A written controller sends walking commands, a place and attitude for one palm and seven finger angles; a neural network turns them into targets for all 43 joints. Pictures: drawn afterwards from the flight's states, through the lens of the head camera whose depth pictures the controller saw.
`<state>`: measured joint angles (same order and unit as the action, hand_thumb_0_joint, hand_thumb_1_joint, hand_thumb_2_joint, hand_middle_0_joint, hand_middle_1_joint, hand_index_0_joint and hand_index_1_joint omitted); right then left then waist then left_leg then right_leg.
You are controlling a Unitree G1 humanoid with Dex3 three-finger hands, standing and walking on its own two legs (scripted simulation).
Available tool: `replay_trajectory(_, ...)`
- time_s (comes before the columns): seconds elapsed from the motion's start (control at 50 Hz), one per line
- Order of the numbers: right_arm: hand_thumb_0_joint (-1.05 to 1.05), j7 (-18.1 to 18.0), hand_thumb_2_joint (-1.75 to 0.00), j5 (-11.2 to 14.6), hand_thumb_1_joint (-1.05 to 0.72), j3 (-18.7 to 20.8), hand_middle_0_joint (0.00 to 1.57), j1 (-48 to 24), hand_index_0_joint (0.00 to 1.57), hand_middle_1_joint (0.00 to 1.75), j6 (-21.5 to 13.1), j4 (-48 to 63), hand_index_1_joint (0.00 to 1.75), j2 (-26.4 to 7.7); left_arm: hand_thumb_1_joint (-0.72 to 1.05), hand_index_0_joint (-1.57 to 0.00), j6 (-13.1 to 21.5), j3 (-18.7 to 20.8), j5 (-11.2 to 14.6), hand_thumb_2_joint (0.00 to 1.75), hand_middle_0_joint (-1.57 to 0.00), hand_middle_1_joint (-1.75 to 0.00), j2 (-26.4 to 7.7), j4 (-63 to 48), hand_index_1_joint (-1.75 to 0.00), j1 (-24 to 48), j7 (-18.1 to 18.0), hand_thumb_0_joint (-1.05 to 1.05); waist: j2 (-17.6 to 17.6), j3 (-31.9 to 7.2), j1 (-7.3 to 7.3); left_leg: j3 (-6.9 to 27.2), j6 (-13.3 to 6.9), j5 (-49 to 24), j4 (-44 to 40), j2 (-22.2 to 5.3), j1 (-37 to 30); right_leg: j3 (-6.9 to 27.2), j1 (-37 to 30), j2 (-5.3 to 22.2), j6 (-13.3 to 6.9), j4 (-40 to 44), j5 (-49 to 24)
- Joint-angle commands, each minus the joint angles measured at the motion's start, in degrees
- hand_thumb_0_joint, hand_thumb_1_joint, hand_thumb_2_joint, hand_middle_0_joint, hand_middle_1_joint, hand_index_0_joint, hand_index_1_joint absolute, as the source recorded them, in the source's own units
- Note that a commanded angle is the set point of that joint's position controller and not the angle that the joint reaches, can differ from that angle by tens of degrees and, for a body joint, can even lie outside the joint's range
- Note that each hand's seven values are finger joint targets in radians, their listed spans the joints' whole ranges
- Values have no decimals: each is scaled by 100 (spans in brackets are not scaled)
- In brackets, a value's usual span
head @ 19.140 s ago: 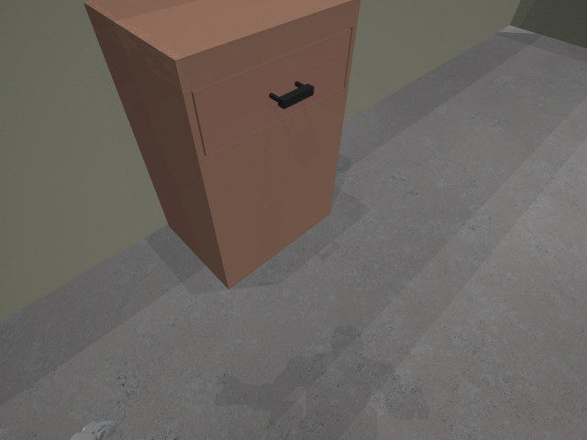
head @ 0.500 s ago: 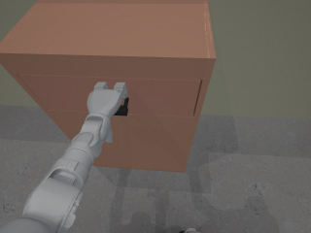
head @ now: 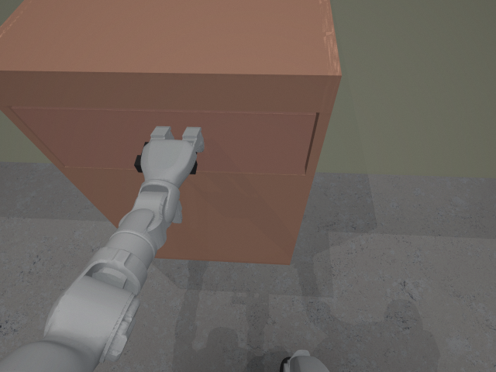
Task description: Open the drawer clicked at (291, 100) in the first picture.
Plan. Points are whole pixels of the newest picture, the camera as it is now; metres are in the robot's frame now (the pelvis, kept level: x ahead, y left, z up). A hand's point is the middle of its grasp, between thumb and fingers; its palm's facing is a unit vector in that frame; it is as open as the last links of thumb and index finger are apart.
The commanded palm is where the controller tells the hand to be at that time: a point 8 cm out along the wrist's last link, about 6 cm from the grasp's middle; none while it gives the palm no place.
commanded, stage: lower the fingers behind the handle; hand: left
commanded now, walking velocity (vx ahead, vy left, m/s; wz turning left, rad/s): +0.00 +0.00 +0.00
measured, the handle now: (168, 156) +0.51 +0.14 +0.00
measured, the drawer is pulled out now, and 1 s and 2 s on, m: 0.00 0.00 0.00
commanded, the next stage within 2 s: lift the fingers back up to retry in 0.70 s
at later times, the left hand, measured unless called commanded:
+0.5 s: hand (179, 175) +0.46 +0.12 +0.00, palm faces +0.01 -0.02 -1.00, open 13.7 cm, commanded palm +0.43 +0.14 +0.03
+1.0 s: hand (179, 173) +0.46 +0.12 +0.01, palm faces -0.01 -0.01 -1.00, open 13.6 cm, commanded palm +0.43 +0.14 +0.06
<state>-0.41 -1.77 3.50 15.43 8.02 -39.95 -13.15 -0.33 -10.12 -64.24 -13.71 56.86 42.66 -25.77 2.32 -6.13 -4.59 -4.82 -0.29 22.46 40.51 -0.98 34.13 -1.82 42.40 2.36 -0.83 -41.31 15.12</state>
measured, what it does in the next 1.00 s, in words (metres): stands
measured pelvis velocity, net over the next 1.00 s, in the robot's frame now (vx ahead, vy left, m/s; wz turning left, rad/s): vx -0.02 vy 0.01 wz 0.00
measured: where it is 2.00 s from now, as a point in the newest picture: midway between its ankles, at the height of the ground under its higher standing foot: outside the picture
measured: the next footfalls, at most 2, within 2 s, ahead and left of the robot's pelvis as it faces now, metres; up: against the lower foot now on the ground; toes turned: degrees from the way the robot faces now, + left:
none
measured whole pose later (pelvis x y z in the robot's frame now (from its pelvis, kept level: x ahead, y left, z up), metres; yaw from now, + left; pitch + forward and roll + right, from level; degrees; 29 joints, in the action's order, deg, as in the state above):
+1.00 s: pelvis -0.02 +0.01 -0.01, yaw +0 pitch +17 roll +2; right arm -2.4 -0.7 2.2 16.3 7.3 -38.5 -14.2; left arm -3.1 -10.8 -62.8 -15.1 59.4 48.0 -23.9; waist 2.4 -6.1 -6.3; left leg -5.4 -1.1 22.9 45.1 -0.7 39.6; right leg -0.9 47.5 2.7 -0.3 -44.4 14.5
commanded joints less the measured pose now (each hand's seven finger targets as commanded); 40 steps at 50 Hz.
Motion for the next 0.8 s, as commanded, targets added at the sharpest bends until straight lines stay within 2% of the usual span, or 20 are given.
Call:
replay_trajectory(0.0, 0, -117, -90, 23, -90, 190, 20, 365, 20, 30, -89, 453, 30, -845, -50, -30, -257, 435, 54, 30, -30, -120, -1231, -549, -120, 2190, -158, 0, -773, -2126, -46, 65, -187, -1378, -412, 352, 46, 111, -2205, -260, -86, 333, -1488)
replay_trajectory(0.02, 0, -138, -90, 29, -90, 183, 20, 364, 20, 30, -102, 465, 30, -858, -50, -30, -256, 405, 48, 30, -30, -120, -1243, -611, -120, 2293, -142, 0, -724, -2155, -70, 70, -187, -1327, -417, 351, 67, 122, -2178, -255, -88, 322, -1433)
replay_trajectory(0.04, 0, -138, -90, 28, -90, 176, 20, 344, 20, 30, -100, 473, 30, -851, -50, -30, -271, 401, 62, 30, -30, -120, -1194, -530, -120, 2226, -120, 0, -707, -2185, -26, 84, -186, -1313, -405, 368, 95, 113, -2170, -259, -104, 301, -1395)
replay_trajectory(0.1, 0, -167, -90, 52, -90, 155, 20, 404, 20, 30, -118, 461, 30, -875, -50, -30, -338, 263, 52, 30, -30, -120, -1114, -292, -120, 2235, -69, 0, -748, -1950, -125, 61, -191, -1052, -367, 354, 214, 120, -1899, -258, -85, 337, -1087)
replay_trajectory(0.14, 0, -187, -90, 53, -90, 145, 20, 412, 20, 30, -139, 438, 30, -889, -50, -30, -351, 322, 34, 30, -30, -120, -1230, -245, -120, 2396, -50, 0, -719, -1978, -151, 67, -198, -964, -318, 356, 287, 144, -1838, -254, -89, 305, -976)
replay_trajectory(0.16, 0, -189, -90, 59, -90, 139, 20, 463, 20, 30, -144, 465, 30, -903, -50, -30, -359, 387, 31, 30, -30, -120, -1333, -209, -120, 2278, -34, 0, -660, -2059, -86, 57, -192, -947, -307, 364, 334, 148, -1865, -246, -90, 257, -950)
replay_trajectory(0.18, 0, -199, -90, 66, -90, 134, 20, 446, 20, 30, -144, 473, 30, -895, -50, -30, -388, 306, 34, 30, -30, -120, -1234, -91, -120, 2184, -2, 0, -742, -2019, -118, 52, -193, -891, -274, 365, 386, 144, -1801, -255, -87, 257, -903)
replay_trajectory(0.24, 0, -187, -90, 65, -90, 145, 20, 489, 20, 30, -177, 484, 30, -891, -50, -30, -378, 204, 34, 30, -30, -120, -1043, -31, -120, 2211, 39, 0, -583, -2000, -128, 67, -174, -911, -187, 352, 412, 106, -1573, -268, -120, 162, -879)
replay_trajectory(0.26, 0, -188, -90, 69, -90, 143, 20, 532, 20, 30, -180, 479, 30, -907, -50, -30, -402, 144, 41, 30, -30, -120, -994, 74, -120, 2173, 46, 0, -656, -1953, -181, 60, -177, -846, -160, 337, 456, 99, -1488, -268, -107, 155, -820)
replay_trajectory(0.28, 0, -186, -90, 76, -90, 136, 20, 559, 20, 30, -196, 477, 30, -922, -50, -30, -414, 171, 56, 30, -30, -120, -1045, 114, -120, 2240, 50, 0, -758, -1842, -212, 75, -182, -737, -143, 334, 570, 108, -1431, -261, -92, 161, -710)
replay_trajectory(0.32, 0, -189, -90, 72, -90, 145, 20, 556, 20, 30, -206, 535, 30, -922, -50, -30, -386, 233, 44, 30, -30, -120, -1145, -52, -120, 2299, 55, 0, -593, -2051, -153, 75, -184, -726, -111, 347, 539, 130, -1467, -256, -106, 117, -675)
replay_trajectory(0.36, 0, -191, -90, 73, -90, 152, 20, 591, 20, 30, -215, 536, 30, -911, -50, -30, -384, 162, 19, 30, -30, -120, -1076, -56, -120, 2372, 64, 0, -515, -2097, -189, 90, -179, -702, -70, 339, 534, 119, -1376, -259, -106, 76, -627)
replay_trajectory(0.44, 0, -206, -90, 81, -90, 134, 20, 561, 20, 30, -215, 584, 30, -921, -50, -30, -368, 317, 99, 30, -30, -120, -1259, -119, -120, 2316, 80, 0, -684, -2134, -147, 99, -202, -606, -58, 351, 641, 153, -1508, -260, -96, 104, -557)
replay_trajectory(0.5, 0, -235, -90, 102, -90, 101, 20, 598, 20, 30, -224, 573, 30, -939, -50, -30, -372, 278, 99, 30, -30, -120, -1314, -86, -120, 2421, 82, 0, -755, -1942, -211, 116, -213, -403, -91, 336, 721, 148, -1364, -256, -76, 156, -287)
replay_trajectory(0.54, 0, -230, -90, 93, -90, 102, 20, 568, 20, 30, -226, 600, 30, -932, -50, -30, -333, 334, 94, 30, -30, -120, -1342, -168, -120, 2372, 79, 0, -602, -2101, -131, 111, -208, -519, -71, 345, 666, 145, -1432, -259, -99, 103, -404)
replay_trajectory(0.56, 0, -228, -90, 81, -90, 114, 20, 626, 20, 30, -227, 575, 30, -941, -50, -30, -326, 342, 66, 30, -30, -120, -1364, -161, -120, 2359, 71, 0, -554, -2170, -143, 119, -207, -570, -53, 332, 630, 144, -1399, -259, -100, 66, -445)
replay_trajectory(0.62, 0, -212, -90, 81, -90, 113, 20, 628, 20, 30, -234, 575, 30, -928, -50, -30, -327, 270, 109, 30, -30, -120, -1238, -101, -120, 2327, 48, 0, -659, -2020, -171, 105, -208, -490, -64, 331, 680, 135, -1367, -261, -86, 123, -379)
replay_trajectory(0.68, 0, -218, -90, 94, -90, 97, 20, 620, 20, 30, -225, 573, 30, -948, -50, -30, -331, 367, 110, 30, -30, -120, -1383, -74, -120, 2291, 50, 0, -670, -2006, -137, 125, -208, -440, -78, 331, 728, 133, -1352, -263, -90, 104, -292)
replay_trajectory(0.76, 0, -218, -90, 87, -90, 112, 20, 657, 20, 30, -241, 514, 30, -950, -50, -30, -388, 158, 60, 30, -30, -120, -1161, -17, -120, 2611, -10, 0, -625, -1912, -294, 150, -209, -396, -58, 307, 674, 104, -1104, -273, -89, 108, -195)
replay_trajectory(0.78, 0, -211, -90, 83, -90, 103, 20, 686, 20, 30, -238, 507, 30, -962, -50, -30, -404, 268, 76, 30, -30, -120, -1284, -4, -120, 2582, -19, 0, -631, -1999, -223, 158, -210, -403, -67, 315, 687, 102, -1171, -271, -94, 91, -190)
